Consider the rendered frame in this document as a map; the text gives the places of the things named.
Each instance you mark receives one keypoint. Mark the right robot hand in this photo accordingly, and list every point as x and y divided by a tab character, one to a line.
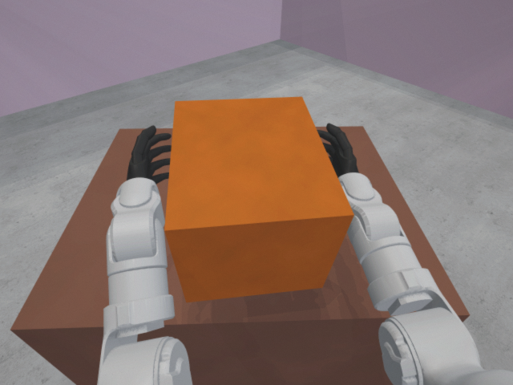
341	151

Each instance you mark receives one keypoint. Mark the left robot hand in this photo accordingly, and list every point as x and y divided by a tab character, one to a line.
140	164

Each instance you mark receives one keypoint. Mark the left robot upper arm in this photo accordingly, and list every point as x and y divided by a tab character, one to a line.
158	361

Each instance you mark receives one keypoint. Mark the left robot forearm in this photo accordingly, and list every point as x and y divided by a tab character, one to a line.
139	301

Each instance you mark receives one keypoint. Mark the right robot forearm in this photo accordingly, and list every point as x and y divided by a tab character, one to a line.
398	283

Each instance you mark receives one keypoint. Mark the pedestal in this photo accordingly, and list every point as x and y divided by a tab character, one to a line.
323	336

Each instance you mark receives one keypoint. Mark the carton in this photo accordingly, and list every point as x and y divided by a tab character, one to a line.
254	205

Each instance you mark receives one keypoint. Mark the right robot upper arm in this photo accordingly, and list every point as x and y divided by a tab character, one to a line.
431	347

